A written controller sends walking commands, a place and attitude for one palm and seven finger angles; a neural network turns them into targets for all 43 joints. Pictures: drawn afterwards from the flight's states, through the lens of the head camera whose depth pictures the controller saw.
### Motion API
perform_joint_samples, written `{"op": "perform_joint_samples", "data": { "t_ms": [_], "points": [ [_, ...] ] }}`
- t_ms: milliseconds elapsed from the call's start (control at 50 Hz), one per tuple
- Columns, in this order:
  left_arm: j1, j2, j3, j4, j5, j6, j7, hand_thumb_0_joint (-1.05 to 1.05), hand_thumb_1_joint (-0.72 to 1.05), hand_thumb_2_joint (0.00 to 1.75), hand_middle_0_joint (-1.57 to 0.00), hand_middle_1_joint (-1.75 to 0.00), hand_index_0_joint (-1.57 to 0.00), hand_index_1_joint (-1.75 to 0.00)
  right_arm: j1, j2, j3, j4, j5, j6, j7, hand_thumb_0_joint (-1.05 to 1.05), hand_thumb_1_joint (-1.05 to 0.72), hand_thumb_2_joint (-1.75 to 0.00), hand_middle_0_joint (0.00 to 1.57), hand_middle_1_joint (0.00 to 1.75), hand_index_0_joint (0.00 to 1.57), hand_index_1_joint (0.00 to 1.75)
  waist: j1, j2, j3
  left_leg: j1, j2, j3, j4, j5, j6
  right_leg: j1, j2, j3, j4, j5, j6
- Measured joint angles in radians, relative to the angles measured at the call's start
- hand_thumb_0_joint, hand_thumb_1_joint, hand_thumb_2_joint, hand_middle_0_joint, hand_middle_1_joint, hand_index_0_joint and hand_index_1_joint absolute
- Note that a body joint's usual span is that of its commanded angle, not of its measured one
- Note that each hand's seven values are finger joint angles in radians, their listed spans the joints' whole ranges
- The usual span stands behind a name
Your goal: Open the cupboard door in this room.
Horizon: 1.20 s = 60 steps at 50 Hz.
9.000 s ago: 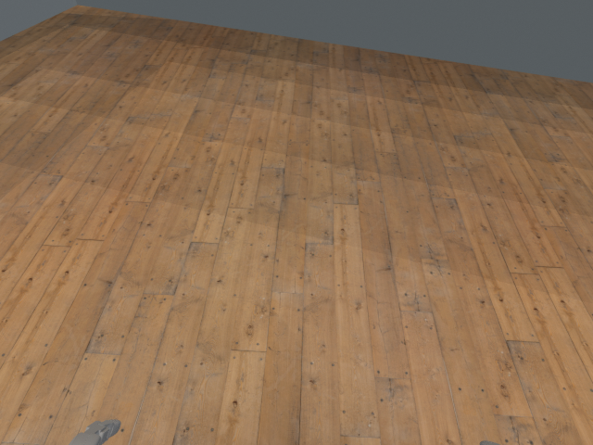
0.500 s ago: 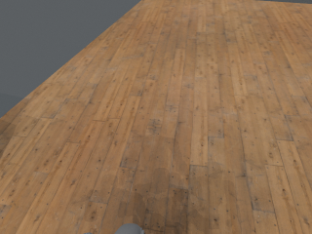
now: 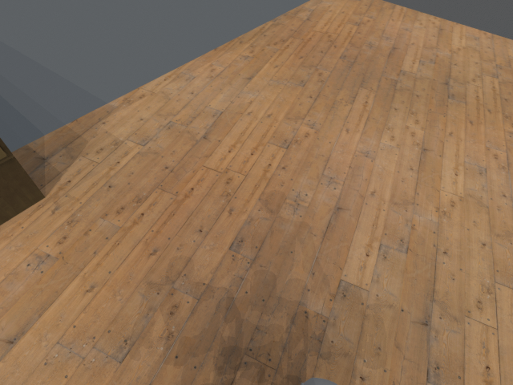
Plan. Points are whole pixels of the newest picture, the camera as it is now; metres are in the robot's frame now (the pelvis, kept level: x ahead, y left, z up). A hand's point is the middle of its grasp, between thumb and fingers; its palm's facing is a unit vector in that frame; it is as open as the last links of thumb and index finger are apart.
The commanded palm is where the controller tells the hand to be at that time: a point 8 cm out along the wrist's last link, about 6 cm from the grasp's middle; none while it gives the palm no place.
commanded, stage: turn or walk to find it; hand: left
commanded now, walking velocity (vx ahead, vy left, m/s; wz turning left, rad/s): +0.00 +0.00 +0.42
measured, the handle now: out of the picture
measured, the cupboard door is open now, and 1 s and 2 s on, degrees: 0 0 0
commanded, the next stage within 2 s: stand and wait in 0.92 s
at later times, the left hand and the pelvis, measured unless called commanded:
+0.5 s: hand out of the picture +0.00 +0.14 -0.15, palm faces +0.24 -0.94 -0.26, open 7.3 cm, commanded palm none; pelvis -0.04 -0.06 +0.00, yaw +13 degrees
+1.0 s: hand out of the picture -0.11 +0.18 -0.17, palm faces +0.45 -0.85 -0.26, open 7.3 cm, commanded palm none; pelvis -0.08 -0.04 +0.00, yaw +25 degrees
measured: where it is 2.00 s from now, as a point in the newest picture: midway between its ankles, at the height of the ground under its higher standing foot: outside the picture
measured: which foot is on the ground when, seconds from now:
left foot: down 0.00-0.24, up 0.26-0.70, down 0.72-1.00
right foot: up 0.00-0.22, down 0.24-0.72, up 0.74-1.00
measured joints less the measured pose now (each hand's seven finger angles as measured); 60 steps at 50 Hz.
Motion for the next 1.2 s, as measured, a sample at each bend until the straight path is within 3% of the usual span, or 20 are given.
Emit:
{"op": "perform_joint_samples", "data": {
  "t_ms": [160,240,280,320,380,440,520,640,720,780,860,980,1060,1100,1160,1200],
  "points": [
    [-0.051,-0.028,-0.011,-0.041,-0.006,-0.009,0.006,0.0,0.91,0.9,-0.19,-0.3,-0.2,-0.3,0.023,-0.007,-0.013,-0.002,-0.006,0.012,0.006,0.0,-0.91,-0.9,0.2,0.3,0.2,0.3,-0.033,0.033,-0.001,-0.038,-0.021,-0.052,0.001,0.032,-0.018,0.086,0.029,0.02,-0.231,-0.028,0.001],
    [-0.062,-0.049,-0.02,-0.064,-0.008,-0.035,0.005,0.0,0.91,0.9,-0.19,-0.3,-0.2,-0.3,0.047,-0.026,-0.027,0.003,-0.002,0.024,0.009,0.0,-0.91,-0.9,0.2,0.3,0.2,0.3,-0.042,0.055,-0.006,-0.097,-0.032,-0.083,0.07,0.018,-0.047,0.189,0.051,0.001,-0.477,0.096,-0.021],
    [-0.061,-0.071,-0.029,-0.068,0.001,-0.048,0.007,0.0,0.91,0.9,-0.2,-0.3,-0.2,-0.3,0.053,-0.041,-0.038,0.012,0.002,0.036,0.008,0.0,-0.91,-0.9,0.2,0.3,0.2,0.3,-0.045,0.08,0.003,-0.151,-0.034,-0.095,0.209,-0.121,-0.051,0.19,0.057,-0.025,-0.469,0.108,-0.076],
    [-0.046,-0.086,-0.034,-0.073,0.003,-0.05,0.009,0.0,0.91,0.9,-0.2,-0.3,-0.2,-0.3,0.064,-0.052,-0.048,0.02,0.0,0.051,0.012,0.0,-0.91,-0.9,0.2,0.3,0.2,0.3,-0.044,0.08,0.0,-0.217,-0.046,-0.084,0.41,-0.2,-0.05,0.201,0.042,-0.046,-0.48,0.109,-0.105],
    [-0.024,-0.099,-0.038,-0.065,0.002,-0.045,0.012,0.0,0.91,0.9,-0.2,-0.3,-0.2,-0.3,0.076,-0.067,-0.057,0.031,-0.005,0.059,0.02,0.01,-0.91,-0.9,0.2,0.3,0.2,0.3,-0.046,0.076,-0.003,-0.275,-0.026,-0.06,0.628,-0.161,-0.062,0.23,0.027,-0.073,-0.526,0.132,-0.113],
    [-0.01,-0.104,-0.041,-0.053,0.002,-0.046,0.012,0.0,0.91,0.9,-0.2,-0.3,-0.2,-0.3,0.089,-0.075,-0.062,0.038,-0.005,0.059,0.023,0.01,-0.91,-0.9,0.2,0.3,0.2,0.3,-0.051,0.072,-0.004,-0.28,0.007,-0.054,0.695,-0.114,-0.081,0.245,0.017,-0.106,-0.554,0.147,-0.115],
    [0.004,-0.103,-0.038,-0.045,0.006,-0.051,0.014,0.0,0.91,0.9,-0.2,-0.3,-0.2,-0.3,0.094,-0.074,-0.059,0.054,-0.005,0.067,0.023,0.0,-0.91,-0.9,0.2,0.3,0.2,0.3,-0.042,0.059,-0.002,-0.235,0.043,-0.043,0.633,-0.129,-0.098,0.245,0.002,-0.146,-0.56,0.152,-0.116],
    [0.011,-0.072,-0.026,-0.03,0.015,-0.049,0.01,0.0,0.91,0.9,-0.2,-0.3,-0.21,-0.3,0.057,-0.056,-0.042,0.054,0.004,0.059,0.02,0.01,-0.91,-0.9,0.2,0.3,0.19,0.3,-0.012,0.022,0.018,-0.12,0.059,0.014,0.374,-0.213,-0.092,0.21,-0.036,-0.196,-0.52,0.145,-0.103],
    [0.026,-0.041,-0.015,-0.016,0.006,-0.038,0.008,0.0,0.91,0.9,-0.2,-0.3,-0.21,-0.3,0.029,-0.049,-0.029,0.027,0.008,0.027,0.019,0.01,-0.91,-0.9,0.2,0.3,0.19,0.3,-0.005,0.006,0.015,-0.012,0.049,0.045,0.102,-0.09,-0.064,0.16,-0.067,-0.228,-0.427,0.11,-0.075],
    [0.024,-0.006,-0.004,0.002,0.001,-0.003,0.011,0.0,0.91,0.9,-0.2,-0.3,-0.2,-0.3,0.005,-0.018,-0.02,0.016,0.001,0.01,0.015,0.0,-0.91,-0.9,0.2,0.3,0.2,0.3,0.003,-0.035,0.022,-0.023,0.024,0.046,0.12,-0.094,-0.031,0.074,-0.053,-0.123,-0.222,-0.064,-0.036],
    [0.013,0.001,0.001,0.013,0.001,0.013,0.003,0.0,0.91,0.9,-0.2,-0.3,-0.2,-0.3,0.007,-0.003,-0.008,0.008,-0.003,0.005,0.002,0.0,-0.91,-0.9,0.2,0.3,0.2,0.3,-0.002,-0.015,0.004,-0.009,0.023,0.013,0.058,-0.052,-0.023,0.004,-0.007,-0.046,-0.033,-0.048,-0.016],
    [-0.013,-0.014,-0.007,-0.013,-0.004,-0.004,0.0,0.0,0.91,0.9,-0.19,-0.3,-0.2,-0.3,0.006,-0.004,-0.005,0.007,-0.003,0.004,0.001,0.0,-0.91,-0.9,0.2,0.3,0.2,0.3,-0.007,0.014,-0.004,-0.002,0.003,-0.019,0.001,-0.002,-0.026,0.026,0.01,0.006,-0.094,-0.025,0.001],
    [-0.032,-0.033,-0.018,-0.019,-0.007,-0.018,0.005,0.0,0.91,0.9,-0.19,-0.3,-0.2,-0.3,0.01,-0.008,-0.008,0.012,-0.006,0.007,0.0,0.0,-0.91,-0.9,0.2,0.3,0.2,0.3,-0.019,0.031,-0.007,-0.017,-0.004,-0.033,0.016,0.001,-0.041,0.107,0.028,0.006,-0.282,-0.016,-0.006],
    [-0.03,-0.042,-0.026,-0.019,-0.007,-0.034,0.005,0.0,0.91,0.9,-0.19,-0.3,-0.2,-0.3,0.019,-0.011,-0.01,0.02,-0.003,0.008,0.0,0.0,-0.91,-0.9,0.2,0.3,0.2,0.3,-0.02,0.036,-0.015,-0.034,-0.009,-0.036,0.047,-0.011,-0.056,0.176,0.035,-0.003,-0.438,0.079,-0.01],
    [-0.026,-0.078,-0.044,-0.005,0.002,-0.055,0.007,0.0,0.91,0.9,-0.19,-0.3,-0.2,-0.3,0.029,-0.03,-0.02,0.041,0.007,0.02,-0.002,0.0,-0.91,-0.9,0.2,0.3,0.2,0.3,-0.029,0.083,-0.015,-0.073,0.002,-0.06,0.165,-0.136,-0.057,0.199,0.057,-0.036,-0.461,0.112,-0.094],
    [-0.012,-0.093,-0.049,-0.007,0.004,-0.058,0.005,0.0,0.91,0.9,-0.2,-0.3,-0.2,-0.3,0.043,-0.033,-0.026,0.051,0.005,0.038,0.001,0.0,-0.91,-0.9,0.2,0.3,0.2,0.3,-0.028,0.079,-0.024,-0.124,-0.012,-0.061,0.316,-0.212,-0.05,0.209,0.045,-0.051,-0.478,0.113,-0.119]
  ]
}}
